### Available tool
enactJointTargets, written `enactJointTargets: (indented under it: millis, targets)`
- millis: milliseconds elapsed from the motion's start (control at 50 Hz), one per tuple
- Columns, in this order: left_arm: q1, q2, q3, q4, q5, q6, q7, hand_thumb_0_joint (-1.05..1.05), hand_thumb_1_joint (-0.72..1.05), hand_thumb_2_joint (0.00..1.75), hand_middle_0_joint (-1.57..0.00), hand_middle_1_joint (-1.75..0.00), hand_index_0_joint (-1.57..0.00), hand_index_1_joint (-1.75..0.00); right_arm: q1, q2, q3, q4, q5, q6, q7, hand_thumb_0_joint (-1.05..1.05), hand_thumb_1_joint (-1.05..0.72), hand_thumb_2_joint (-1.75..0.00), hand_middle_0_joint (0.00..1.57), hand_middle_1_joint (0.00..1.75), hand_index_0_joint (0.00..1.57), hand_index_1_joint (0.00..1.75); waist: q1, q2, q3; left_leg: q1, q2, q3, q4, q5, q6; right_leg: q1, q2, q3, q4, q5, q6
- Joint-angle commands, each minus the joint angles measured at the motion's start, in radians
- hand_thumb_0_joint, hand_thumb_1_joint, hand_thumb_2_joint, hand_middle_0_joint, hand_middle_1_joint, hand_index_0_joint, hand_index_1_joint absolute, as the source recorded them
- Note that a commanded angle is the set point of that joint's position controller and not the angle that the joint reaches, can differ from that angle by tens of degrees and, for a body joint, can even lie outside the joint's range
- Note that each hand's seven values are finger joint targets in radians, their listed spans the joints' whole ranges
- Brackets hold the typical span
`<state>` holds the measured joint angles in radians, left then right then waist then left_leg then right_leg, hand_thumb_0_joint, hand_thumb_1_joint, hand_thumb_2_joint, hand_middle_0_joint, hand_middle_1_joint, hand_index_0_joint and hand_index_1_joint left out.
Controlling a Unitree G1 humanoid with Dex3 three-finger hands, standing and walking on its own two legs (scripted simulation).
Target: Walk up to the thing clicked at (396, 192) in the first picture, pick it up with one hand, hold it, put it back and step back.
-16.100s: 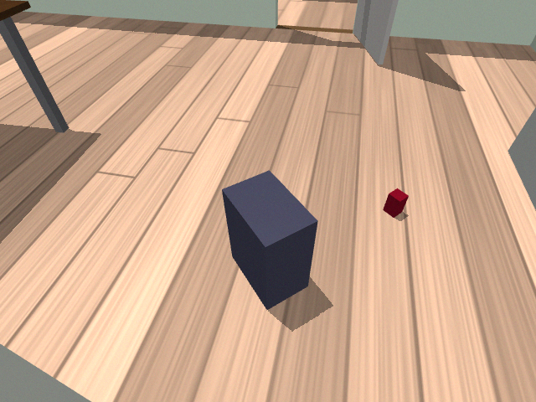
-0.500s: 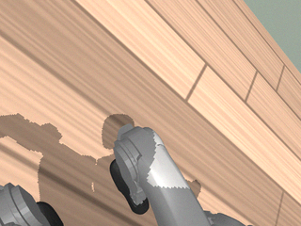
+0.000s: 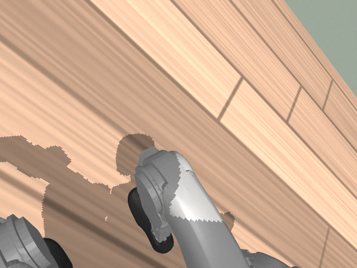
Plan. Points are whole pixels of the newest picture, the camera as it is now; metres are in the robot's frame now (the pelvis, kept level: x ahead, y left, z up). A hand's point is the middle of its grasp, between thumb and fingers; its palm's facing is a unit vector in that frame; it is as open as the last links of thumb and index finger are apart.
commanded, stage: close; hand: left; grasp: from above
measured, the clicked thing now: out of the picture +0.43 +0.34 -0.26
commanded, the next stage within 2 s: settle in 0.84 s
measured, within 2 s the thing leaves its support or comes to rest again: leaves its support in 1.54 s
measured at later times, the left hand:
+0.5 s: hand out of the picture +0.43 +0.33 -0.22, palm faces +0.01 -0.44 -0.90, open 12.7 cm
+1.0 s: hand out of the picture +0.43 +0.33 -0.22, palm faces +0.04 -0.45 -0.89, open 11.9 cm
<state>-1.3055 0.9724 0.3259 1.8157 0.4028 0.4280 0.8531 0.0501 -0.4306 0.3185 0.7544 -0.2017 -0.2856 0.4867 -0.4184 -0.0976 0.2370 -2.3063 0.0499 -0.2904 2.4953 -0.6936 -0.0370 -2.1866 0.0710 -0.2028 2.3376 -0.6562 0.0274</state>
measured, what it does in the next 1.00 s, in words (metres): stands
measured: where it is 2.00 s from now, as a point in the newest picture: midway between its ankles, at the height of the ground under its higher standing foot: (115, 257)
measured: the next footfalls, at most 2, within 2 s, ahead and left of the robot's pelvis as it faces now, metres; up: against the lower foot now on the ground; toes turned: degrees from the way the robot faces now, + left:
none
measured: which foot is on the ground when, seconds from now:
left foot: down 0.00-1.00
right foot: down 0.00-1.00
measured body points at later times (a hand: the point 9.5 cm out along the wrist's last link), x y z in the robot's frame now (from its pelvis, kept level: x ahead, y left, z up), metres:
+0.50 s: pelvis +0.00 +0.00 +0.01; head +0.29 +0.10 +0.33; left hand +0.43 +0.35 -0.17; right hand +0.02 -0.25 -0.05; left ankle +0.07 +0.14 -0.28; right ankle +0.12 -0.11 -0.28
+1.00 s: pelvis +0.00 +0.00 +0.00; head +0.28 +0.10 +0.33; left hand +0.43 +0.35 -0.17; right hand +0.02 -0.26 -0.06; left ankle +0.07 +0.14 -0.28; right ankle +0.12 -0.11 -0.28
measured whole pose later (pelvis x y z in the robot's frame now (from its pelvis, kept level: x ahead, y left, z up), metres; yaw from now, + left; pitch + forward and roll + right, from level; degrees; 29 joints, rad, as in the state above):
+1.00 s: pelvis +0.00 +0.00 +0.00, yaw +0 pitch +26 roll -13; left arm -1.30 0.97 0.35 1.82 0.42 0.41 0.86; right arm 0.06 -0.42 0.32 0.76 -0.20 -0.30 0.48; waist -0.42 -0.10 0.24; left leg -2.30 0.05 -0.29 2.49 -0.69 -0.03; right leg -2.18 0.07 -0.21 2.33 -0.65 0.03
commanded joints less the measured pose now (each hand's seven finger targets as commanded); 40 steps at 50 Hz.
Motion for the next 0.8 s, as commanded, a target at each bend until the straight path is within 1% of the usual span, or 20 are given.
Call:
enactJointTargets:
  millis: [0, 20, 120, 180, 220, 300, 340, 360, 400, 420, 440, 480, 500, 520, 540, 600, 640, 660, 720, 780]
  targets:
    - [-0.242, 0.094, -0.007, -0.072, 0.000, -0.012, 0.003, 0.00, -0.37, 1.07, -0.23, -0.86, -0.17, -0.92, 0.207, -0.326, -0.073, 0.045, 0.000, -0.005, 0.002, 0.00, -0.90, -0.90, 0.20, 0.30, 0.20, 0.30, -0.098, 0.412, -0.636, 0.432, 0.007, 0.082, -0.228, 0.125, 0.042, 0.360, 0.025, -0.087, -0.250, 0.247, -0.014]
    - [-0.224, 0.097, -0.004, -0.061, 0.011, -0.013, 0.004, 0.00, -0.37, 1.08, -0.23, -0.87, -0.17, -0.94, 0.222, -0.328, -0.075, 0.043, 0.001, -0.004, 0.002, 0.00, -0.89, -0.90, 0.20, 0.30, 0.20, 0.30, -0.101, 0.402, -0.647, 0.423, 0.008, 0.080, -0.229, 0.121, 0.044, 0.380, 0.032, -0.084, -0.255, 0.245, -0.015]
    - [-0.225, 0.083, -0.019, -0.068, 0.022, -0.014, -0.002, 0.00, -0.34, 1.10, -0.26, -0.86, -0.20, -0.93, 0.220, -0.318, -0.077, 0.044, -0.002, -0.003, -0.001, 0.00, -0.89, -0.90, 0.20, 0.30, 0.20, 0.30, -0.095, 0.411, -0.640, 0.427, 0.006, 0.091, -0.233, 0.137, 0.042, 0.385, 0.029, -0.083, -0.256, 0.253, -0.015]
    - [-0.222, 0.091, -0.019, -0.072, 0.030, -0.011, 0.000, 0.00, -0.35, 1.04, -0.24, -0.83, -0.19, -0.89, 0.206, -0.319, -0.078, 0.046, -0.003, -0.009, -0.001, 0.00, -0.89, -0.90, 0.20, 0.30, 0.20, 0.30, -0.097, 0.405, -0.621, 0.418, 0.003, 0.084, -0.229, 0.107, 0.046, 0.368, 0.028, -0.077, -0.265, 0.222, -0.015]
    - [-0.223, 0.085, -0.019, -0.074, 0.031, -0.015, 0.001, 0.00, -0.33, 1.07, -0.26, -0.85, -0.20, -0.91, 0.212, -0.318, -0.081, 0.051, -0.003, -0.006, -0.002, 0.00, -0.89, -0.90, 0.20, 0.30, 0.20, 0.30, -0.093, 0.415, -0.624, 0.447, 0.008, 0.077, -0.251, 0.106, 0.039, 0.356, 0.026, -0.090, -0.251, 0.224, -0.020]
    - [-0.219, 0.098, -0.009, -0.058, 0.051, -0.016, 0.021, 0.00, -0.32, 1.10, -0.28, -0.85, -0.21, -0.92, 0.222, -0.321, -0.078, 0.044, -0.003, -0.006, 0.000, 0.00, -0.89, -0.90, 0.20, 0.30, 0.20, 0.30, -0.093, 0.417, -0.623, 0.439, 0.012, 0.066, -0.247, 0.115, 0.043, 0.360, 0.027, -0.088, -0.254, 0.243, -0.022]
    - [-0.216, 0.089, -0.011, -0.063, 0.042, -0.016, 0.021, 0.00, -0.29, 1.09, -0.30, -0.84, -0.23, -0.91, 0.223, -0.313, -0.076, 0.040, -0.006, -0.004, 0.002, 0.00, -0.89, -0.90, 0.20, 0.30, 0.20, 0.30, -0.094, 0.409, -0.635, 0.447, 0.008, 0.075, -0.245, 0.138, 0.043, 0.386, 0.024, -0.084, -0.257, 0.261, -0.017]
    - [-0.225, 0.096, -0.004, -0.056, 0.048, -0.017, 0.027, 0.00, -0.29, 1.11, -0.30, -0.84, -0.24, -0.91, 0.228, -0.317, -0.077, 0.045, -0.007, -0.005, -0.001, 0.00, -0.89, -0.90, 0.20, 0.30, 0.20, 0.30, -0.094, 0.415, -0.633, 0.448, 0.013, 0.068, -0.250, 0.133, 0.042, 0.373, 0.027, -0.088, -0.257, 0.257, -0.020]
    - [-0.216, 0.101, 0.006, -0.049, 0.041, -0.017, 0.029, 0.00, -0.28, 1.07, -0.31, -0.82, -0.24, -0.89, 0.229, -0.317, -0.076, 0.039, -0.006, -0.006, 0.000, 0.00, -0.89, -0.90, 0.20, 0.30, 0.20, 0.30, -0.089, 0.419, -0.627, 0.443, 0.014, 0.071, -0.247, 0.134, 0.043, 0.376, 0.028, -0.085, -0.257, 0.259, -0.019]
    - [-0.215, 0.095, -0.003, -0.064, 0.032, -0.018, 0.026, 0.00, -0.27, 1.11, -0.32, -0.85, -0.25, -0.92, 0.219, -0.315, -0.072, 0.033, -0.010, -0.007, 0.000, 0.00, -0.89, -0.90, 0.20, 0.30, 0.20, 0.30, -0.095, 0.410, -0.633, 0.450, 0.009, 0.076, -0.242, 0.144, 0.043, 0.400, 0.025, -0.082, -0.255, 0.274, -0.015]
    - [-0.212, 0.108, 0.006, -0.051, 0.040, -0.018, 0.032, 0.00, -0.26, 1.09, -0.33, -0.84, -0.26, -0.91, 0.231, -0.317, -0.074, 0.036, -0.011, -0.006, 0.000, 0.00, -0.89, -0.90, 0.20, 0.30, 0.20, 0.30, -0.093, 0.396, -0.642, 0.432, 0.010, 0.081, -0.233, 0.144, 0.048, 0.409, 0.032, -0.077, -0.268, 0.269, -0.014]
    - [-0.218, 0.110, 0.003, -0.067, 0.031, -0.019, 0.031, 0.00, -0.23, 1.09, -0.34, -0.84, -0.28, -0.91, 0.220, -0.317, -0.071, 0.040, -0.012, -0.008, 0.003, 0.00, -0.89, -0.90, 0.20, 0.30, 0.20, 0.30, -0.093, 0.410, -0.627, 0.431, 0.007, 0.081, -0.237, 0.135, 0.046, 0.394, 0.025, -0.080, -0.261, 0.258, -0.014]
    - [-0.214, 0.104, 0.009, -0.067, 0.015, -0.019, 0.031, 0.00, -0.23, 1.10, -0.35, -0.83, -0.29, -0.90, 0.211, -0.318, -0.071, 0.034, -0.013, -0.011, 0.002, 0.00, -0.90, -0.90, 0.20, 0.30, 0.20, 0.30, -0.091, 0.395, -0.626, 0.443, 0.010, 0.079, -0.232, 0.139, 0.046, 0.394, 0.024, -0.080, -0.260, 0.262, -0.011]
    - [-0.201, 0.115, 0.012, -0.054, 0.029, -0.018, 0.034, 0.00, -0.24, 1.08, -0.34, -0.82, -0.27, -0.89, 0.233, -0.322, -0.071, 0.031, -0.011, -0.009, 0.002, 0.00, -0.89, -0.90, 0.20, 0.30, 0.20, 0.30, -0.093, 0.400, -0.635, 0.436, 0.010, 0.080, -0.229, 0.144, 0.049, 0.405, 0.030, -0.075, -0.269, 0.266, -0.013]
    - [-0.214, 0.112, 0.013, -0.060, 0.021, -0.020, 0.036, 0.00, -0.21, 1.05, -0.36, -0.81, -0.30, -0.88, 0.227, -0.322, -0.070, 0.030, -0.010, -0.008, 0.005, 0.00, -0.89, -0.90, 0.20, 0.30, 0.20, 0.30, -0.093, 0.398, -0.639, 0.431, 0.009, 0.080, -0.233, 0.143, 0.047, 0.411, 0.027, -0.078, -0.266, 0.265, -0.012]
    - [-0.197, 0.117, 0.017, -0.061, 0.013, -0.018, 0.035, 0.00, -0.18, 1.10, -0.39, -0.82, -0.32, -0.89, 0.230, -0.322, -0.066, 0.019, -0.011, -0.006, 0.006, 0.00, -0.89, -0.90, 0.20, 0.30, 0.20, 0.30, -0.091, 0.387, -0.645, 0.433, 0.008, 0.081, -0.229, 0.151, 0.049, 0.416, 0.028, -0.079, -0.264, 0.268, -0.011]
    - [-0.208, 0.114, 0.013, -0.068, -0.005, -0.016, 0.026, 0.00, -0.19, 1.08, -0.37, -0.82, -0.31, -0.88, 0.202, -0.322, -0.070, 0.038, -0.012, -0.012, 0.003, 0.00, -0.89, -0.90, 0.20, 0.30, 0.20, 0.30, -0.094, 0.409, -0.604, 0.462, 0.006, 0.075, -0.236, 0.113, 0.045, 0.363, 0.017, -0.087, -0.252, 0.229, -0.013]
    - [-0.203, 0.103, 0.016, -0.062, -0.011, -0.018, 0.023, 0.00, -0.20, 1.08, -0.36, -0.83, -0.29, -0.89, 0.210, -0.329, -0.074, 0.035, -0.008, -0.010, 0.002, 0.00, -0.89, -0.90, 0.20, 0.30, 0.20, 0.30, -0.095, 0.418, -0.611, 0.473, 0.009, 0.071, -0.248, 0.109, 0.040, 0.356, 0.023, -0.094, -0.248, 0.227, -0.016]
    - [-0.201, 0.108, 0.010, -0.072, -0.010, -0.015, 0.017, 0.00, -0.20, 1.09, -0.36, -0.83, -0.30, -0.90, 0.206, -0.333, -0.077, 0.032, -0.002, -0.012, 0.003, 0.00, -0.89, -0.90, 0.20, 0.30, 0.20, 0.30, -0.096, 0.406, -0.591, 0.451, 0.005, 0.072, -0.236, 0.089, 0.047, 0.341, 0.022, -0.091, -0.254, 0.208, -0.014]
    - [-0.201, 0.115, 0.016, -0.059, 0.004, -0.016, 0.023, 0.00, -0.18, 1.09, -0.38, -0.82, -0.32, -0.89, 0.216, -0.331, -0.073, 0.032, 0.001, -0.009, 0.004, 0.00, -0.89, -0.90, 0.20, 0.30, 0.20, 0.30, -0.091, 0.401, -0.617, 0.439, 0.008, 0.075, -0.234, 0.103, 0.045, 0.359, 0.028, -0.082, -0.263, 0.223, -0.017]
